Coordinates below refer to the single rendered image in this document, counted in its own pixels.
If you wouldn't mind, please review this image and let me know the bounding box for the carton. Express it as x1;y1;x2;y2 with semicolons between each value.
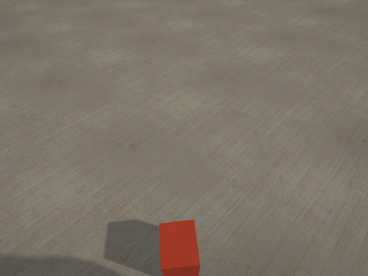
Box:
159;220;200;276

